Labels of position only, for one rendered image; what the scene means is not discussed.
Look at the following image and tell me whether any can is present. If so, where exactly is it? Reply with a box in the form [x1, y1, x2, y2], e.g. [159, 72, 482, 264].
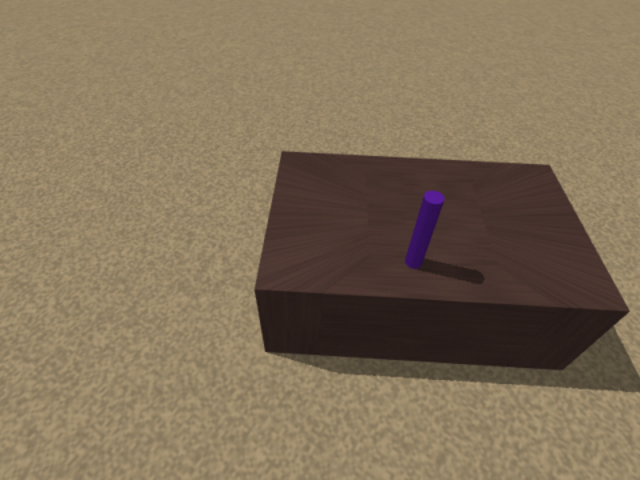
[405, 191, 445, 269]

